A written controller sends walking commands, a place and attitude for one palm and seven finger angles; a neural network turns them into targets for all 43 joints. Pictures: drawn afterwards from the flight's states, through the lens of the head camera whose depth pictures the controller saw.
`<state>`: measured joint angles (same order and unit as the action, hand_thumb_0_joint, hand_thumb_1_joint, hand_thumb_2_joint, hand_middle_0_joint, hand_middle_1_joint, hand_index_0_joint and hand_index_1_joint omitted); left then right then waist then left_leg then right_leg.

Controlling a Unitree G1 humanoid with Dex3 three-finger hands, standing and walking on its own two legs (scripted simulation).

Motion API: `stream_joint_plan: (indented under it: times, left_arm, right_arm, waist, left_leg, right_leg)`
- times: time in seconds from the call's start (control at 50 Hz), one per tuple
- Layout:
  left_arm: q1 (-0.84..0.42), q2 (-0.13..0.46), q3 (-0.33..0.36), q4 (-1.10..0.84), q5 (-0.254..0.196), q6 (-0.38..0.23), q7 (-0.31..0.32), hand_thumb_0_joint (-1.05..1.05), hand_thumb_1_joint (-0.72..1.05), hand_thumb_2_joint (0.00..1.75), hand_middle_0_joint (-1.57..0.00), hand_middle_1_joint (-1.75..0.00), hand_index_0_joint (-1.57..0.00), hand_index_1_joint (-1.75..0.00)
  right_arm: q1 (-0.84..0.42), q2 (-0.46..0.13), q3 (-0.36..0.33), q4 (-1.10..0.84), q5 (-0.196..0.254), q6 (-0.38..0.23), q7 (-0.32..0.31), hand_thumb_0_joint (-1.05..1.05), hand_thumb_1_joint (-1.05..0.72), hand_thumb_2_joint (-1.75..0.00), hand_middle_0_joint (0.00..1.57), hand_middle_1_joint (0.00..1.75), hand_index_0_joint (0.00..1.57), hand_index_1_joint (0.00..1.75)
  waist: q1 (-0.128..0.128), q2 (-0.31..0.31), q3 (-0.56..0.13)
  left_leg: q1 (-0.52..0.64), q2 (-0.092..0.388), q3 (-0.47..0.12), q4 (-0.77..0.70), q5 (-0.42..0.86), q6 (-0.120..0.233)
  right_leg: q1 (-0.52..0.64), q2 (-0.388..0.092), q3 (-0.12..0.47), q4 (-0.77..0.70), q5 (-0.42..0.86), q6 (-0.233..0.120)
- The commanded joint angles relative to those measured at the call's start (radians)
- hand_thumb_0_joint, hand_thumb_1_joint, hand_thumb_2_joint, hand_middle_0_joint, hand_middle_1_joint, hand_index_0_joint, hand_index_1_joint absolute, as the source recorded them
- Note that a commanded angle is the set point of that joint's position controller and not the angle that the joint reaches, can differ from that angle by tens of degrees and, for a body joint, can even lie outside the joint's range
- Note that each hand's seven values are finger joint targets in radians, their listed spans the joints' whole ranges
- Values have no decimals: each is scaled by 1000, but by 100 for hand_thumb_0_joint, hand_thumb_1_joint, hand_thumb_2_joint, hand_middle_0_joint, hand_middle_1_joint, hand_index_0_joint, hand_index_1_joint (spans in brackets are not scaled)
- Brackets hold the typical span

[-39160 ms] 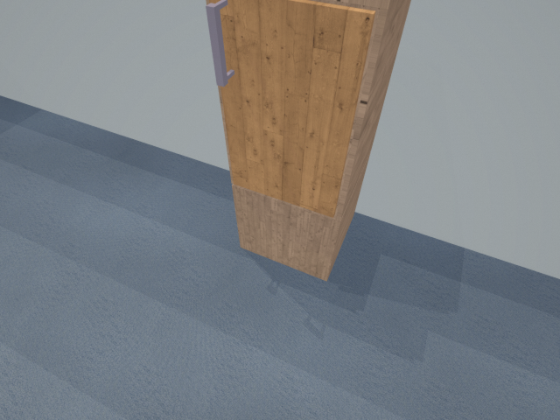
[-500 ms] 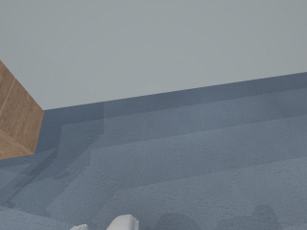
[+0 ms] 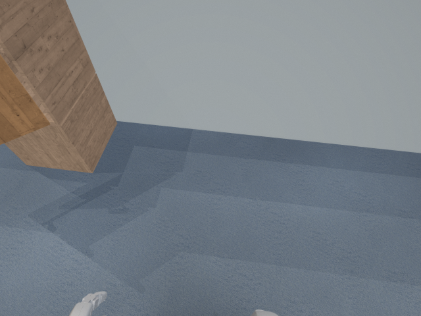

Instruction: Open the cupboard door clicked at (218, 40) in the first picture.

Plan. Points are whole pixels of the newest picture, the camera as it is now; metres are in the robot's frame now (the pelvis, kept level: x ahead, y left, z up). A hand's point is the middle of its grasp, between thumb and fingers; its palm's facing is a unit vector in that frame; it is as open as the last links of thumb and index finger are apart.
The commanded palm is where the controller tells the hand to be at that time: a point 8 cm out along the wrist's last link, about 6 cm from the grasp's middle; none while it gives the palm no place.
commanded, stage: turn to face it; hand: left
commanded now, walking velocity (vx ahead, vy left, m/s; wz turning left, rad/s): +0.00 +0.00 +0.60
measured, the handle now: out of the picture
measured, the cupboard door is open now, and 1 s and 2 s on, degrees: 43 43 43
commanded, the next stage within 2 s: take the last steps up to it in 0.94 s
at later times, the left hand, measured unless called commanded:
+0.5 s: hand out of the picture -0.02 +0.21 -0.19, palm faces +0.36 -0.90 -0.23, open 7.3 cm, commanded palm none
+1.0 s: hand out of the picture +0.02 +0.18 -0.15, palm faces +0.49 -0.84 -0.25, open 7.4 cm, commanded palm none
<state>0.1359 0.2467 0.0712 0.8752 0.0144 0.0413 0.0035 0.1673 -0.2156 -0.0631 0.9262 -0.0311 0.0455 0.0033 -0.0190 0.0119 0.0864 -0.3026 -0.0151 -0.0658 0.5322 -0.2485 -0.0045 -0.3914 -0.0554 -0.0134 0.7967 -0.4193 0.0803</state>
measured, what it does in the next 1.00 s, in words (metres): steps on the spot, turning left: right foot, then left foot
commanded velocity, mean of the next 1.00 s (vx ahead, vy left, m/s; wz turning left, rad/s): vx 0.00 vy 0.00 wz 0.43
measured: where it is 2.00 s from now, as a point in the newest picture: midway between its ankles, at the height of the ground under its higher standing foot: outside the picture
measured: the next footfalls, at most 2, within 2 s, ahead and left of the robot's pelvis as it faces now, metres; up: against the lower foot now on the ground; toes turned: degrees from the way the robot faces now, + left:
right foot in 0.06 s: +0.05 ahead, -0.14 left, +0.00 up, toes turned +0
left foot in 0.46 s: +0.03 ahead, +0.11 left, +0.00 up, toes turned +25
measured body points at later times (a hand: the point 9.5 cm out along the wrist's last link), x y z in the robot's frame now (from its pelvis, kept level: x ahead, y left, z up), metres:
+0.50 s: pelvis +0.01 +0.00 -0.01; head +0.05 +0.04 +0.43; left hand -0.04 +0.26 -0.17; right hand +0.21 -0.21 -0.14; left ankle -0.01 +0.10 -0.74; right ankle +0.00 -0.14 -0.71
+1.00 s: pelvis +0.04 -0.03 +0.00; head +0.08 -0.03 +0.45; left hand -0.01 +0.22 -0.13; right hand +0.19 -0.22 -0.16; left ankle -0.03 +0.08 -0.69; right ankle +0.08 -0.13 -0.73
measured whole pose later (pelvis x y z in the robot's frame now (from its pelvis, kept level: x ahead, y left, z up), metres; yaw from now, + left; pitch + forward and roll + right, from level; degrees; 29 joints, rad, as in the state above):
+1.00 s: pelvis +0.04 -0.03 +0.00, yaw +30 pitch +0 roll +1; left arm 0.19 0.16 0.03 0.93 0.02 0.00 0.02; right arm 0.21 -0.22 -0.07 1.00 -0.02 0.07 0.00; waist -0.03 0.04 0.07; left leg -0.41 -0.03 -0.03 0.93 -0.47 -0.03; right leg -0.22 -0.05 -0.09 0.55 -0.33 -0.01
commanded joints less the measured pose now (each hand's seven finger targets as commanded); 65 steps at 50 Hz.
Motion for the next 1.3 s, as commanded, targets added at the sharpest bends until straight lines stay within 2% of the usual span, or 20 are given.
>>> stream_joint_plan:
  times: [0.0, 0.04, 0.06, 0.14, 0.32, 0.4, 0.42, 0.44, 0.46, 0.56, 0.78, 0.84, 0.86, 0.88, 0.9, 0.92, 0.94, 1.02, 1.18, 1.28]
  left_arm:
    - [134, 87, 25, -44, -4, -40, 13, 0, 90, 90, -20, -30, -20, -30]
    - [175, 243, 53, -45, 19, -54, 28, 0, 90, 90, -20, -30, -20, -30]
    - [160, 228, 40, -49, 12, -53, 32, 0, 90, 90, -20, -30, -20, -30]
    - [13, 110, 11, -79, 5, -54, 30, 0, 90, 90, -20, -30, -20, -30]
    - [165, 161, 35, -16, 17, -57, 27, 0, 90, 90, -20, -30, -20, -30]
    - [129, 180, 44, -17, 2, -55, 16, 0, 90, 90, -20, -30, -20, -30]
    - [119, 146, 37, -35, -3, -52, 11, 0, 90, 90, -20, -30, -20, -30]
    - [74, 67, 13, -80, -12, -46, 3, 0, 90, 90, -20, -30, -20, -30]
    - [10, 80, 9, -103, -1, -28, 14, 0, 90, 90, -20, -30, -20, -30]
    - [50, 69, 18, -26, 6, -9, 4, 0, 90, 90, -20, -30, -20, -30]
    - [49, 34, 2, -24, 0, -18, 8, 0, 90, 90, -20, -30, -20, -30]
    - [128, 47, 6, 3, -4, -38, 14, 0, 90, 90, -20, -30, -20, -30]
    - [157, 87, 15, 13, 1, -49, 21, 0, 90, 90, -20, -30, -20, -30]
    - [181, 163, 29, 22, 14, -58, 28, 0, 90, 90, -20, -30, -20, -30]
    - [181, 199, 28, 15, 14, -58, 27, 0, 90, 90, -20, -30, -20, -30]
    - [143, 164, 20, 6, 9, -54, 31, 0, 90, 90, -20, -30, -20, -30]
    - [98, 124, 15, 5, 9, -59, 35, 0, 90, 90, -20, -30, -20, -30]
    - [100, 81, 3, 20, 5, -67, 31, 0, 90, 90, -20, -30, -20, -30]
    - [254, 126, 31, 103, 16, -89, 14, 0, 90, 90, -20, -30, -20, -30]
    - [194, 157, 42, 118, 20, -87, 3, 0, 90, 90, -20, -30, -20, -30]
  right_arm:
    - [-56, -197, -58, -90, 15, -20, -9, 0, -90, -90, 20, 30, 20, 30]
    - [-54, -92, -45, -125, 26, -23, 2, 0, -90, -90, 20, 30, 20, 30]
    - [-64, -140, -51, -115, 19, -15, 6, 0, -90, -90, 20, 30, 20, 30]
    - [-21, -98, -45, -57, 15, 13, 26, 0, -90, -90, 20, 30, 20, 30]
    - [-129, -56, -16, -83, 23, -4, 33, 0, -90, -90, 20, 30, 20, 30]
    - [-10, -100, -25, -58, 18, -20, 26, 0, -90, -90, 20, 30, 20, 30]
    - [62, -174, -44, -46, 13, -28, 22, 0, -90, -90, 20, 30, 20, 30]
    - [143, -287, -75, -35, 7, -32, 11, 0, -90, -90, 20, 30, 20, 30]
    - [191, -308, -72, -10, 14, -23, 0, 0, -90, -90, 20, 30, 20, 30]
    - [-1, -192, -33, -63, 6, -37, -23, 0, -90, -90, 20, 30, 20, 30]
    - [31, -179, -34, -37, 2, -31, -18, 0, -90, -90, 20, 30, 20, 30]
    - [6, -159, -33, -34, 14, -31, -17, 0, -90, -90, 20, 30, 20, 30]
    - [9, -124, -31, -33, 22, -34, -12, 0, -90, -90, 20, 30, 20, 30]
    - [18, -64, -20, -47, 29, -36, -7, 0, -90, -90, 20, 30, 20, 30]
    - [-10, -76, -23, -62, 26, -24, -5, 0, -90, -90, 20, 30, 20, 30]
    - [-6, -81, -28, -53, 19, -15, -2, 0, -90, -90, 20, 30, 20, 30]
    - [4, -83, -32, -23, 15, -3, -3, 0, -90, -90, 20, 30, 20, 30]
    - [16, -49, -23, 22, 22, 1, 5, 0, -90, -90, 20, 30, 20, 30]
    - [-109, -41, -9, -9, 15, -24, 27, 0, -90, -90, 20, 30, 20, 30]
    - [-55, -35, -3, -6, 17, -43, 38, 0, -90, -90, 20, 30, 20, 30]
  waist:
    - [62, 100, -156]
    - [89, -347, -159]
    - [80, -265, -127]
    - [-9, -226, -59]
    - [71, -218, -119]
    - [-7, -166, -167]
    - [-45, 6, -225]
    - [-93, 306, -245]
    - [-104, 222, -261]
    - [1, 121, -105]
    - [0, 146, -119]
    - [44, 114, -150]
    - [56, 26, -164]
    - [60, -219, -170]
    - [74, -277, -133]
    - [52, -192, -100]
    - [29, -265, -63]
    - [16, -177, -59]
    - [100, -183, -40]
    - [48, -183, -34]
  left_leg:
    - [-58, 151, -214, -40, 243, 88]
    - [-326, -76, 44, 394, -362, -45]
    - [-301, -10, -9, 594, -376, -32]
    - [-285, 47, 42, 715, -162, -64]
    - [-183, 41, 169, 244, -209, -62]
    - [97, 6, 203, -57, 29, -25]
    - [285, 124, 53, -112, 236, 25]
    - [411, 410, -331, -139, 672, 189]
    - [380, 454, -317, -122, 767, 261]
    - [125, 278, -149, -200, 369, 167]
    - [93, 240, -185, -176, 330, 167]
    - [16, 189, -168, -85, 319, 112]
    - [-70, 134, -125, -12, 202, 62]
    - [-207, -3, 26, 168, -73, -8]
    - [-207, -28, 43, 384, -361, -22]
    - [-210, -4, 10, 500, -331, -19]
    - [-235, 17, -3, 572, -288, -24]
    - [-226, 33, 46, 582, -173, -50]
    - [-267, 65, 113, 314, -193, -51]
    - [-16, 39, 178, 42, -119, -27]
  right_leg:
    - [284, 14, -22, -358, 201, -13]
    - [426, -425, 396, -537, 346, -179]
    - [294, -459, 353, -522, 364, -234]
    - [221, -268, 31, -478, 483, -167]
    - [413, -321, -81, -357, 760, -177]
    - [285, -299, -174, -161, 750, -101]
    - [116, -238, -206, 15, 526, -48]
    - [-178, -87, -190, 246, -202, 22]
    - [-196, -78, -48, 346, -274, 1]
    - [-152, -69, 11, 358, -4, 0]
    - [44, 18, -37, -48, 4, -8]
    - [249, 21, -41, -329, 204, -18]
    - [362, -61, 40, -426, 265, -41]
    - [435, -278, 264, -480, 371, -123]
    - [306, -426, 341, -521, 429, -230]
    - [257, -401, 276, -517, 436, -257]
    - [227, -336, 230, -515, 460, -236]
    - [276, -249, 49, -471, 626, -190]
    - [407, -351, 103, -549, 293, -218]
    - [236, -338, 8, -503, 131, -172]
